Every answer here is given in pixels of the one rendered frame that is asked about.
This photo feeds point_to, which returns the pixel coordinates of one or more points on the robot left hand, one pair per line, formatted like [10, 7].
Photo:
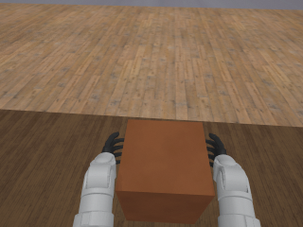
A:
[110, 145]

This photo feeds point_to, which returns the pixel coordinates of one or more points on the right robot forearm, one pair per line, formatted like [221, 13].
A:
[234, 194]

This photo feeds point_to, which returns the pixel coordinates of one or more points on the left robot forearm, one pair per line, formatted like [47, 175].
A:
[96, 199]

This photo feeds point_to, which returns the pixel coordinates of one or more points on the carton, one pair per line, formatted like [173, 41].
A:
[164, 172]

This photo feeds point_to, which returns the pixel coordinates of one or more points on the robot right hand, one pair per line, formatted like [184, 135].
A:
[218, 147]

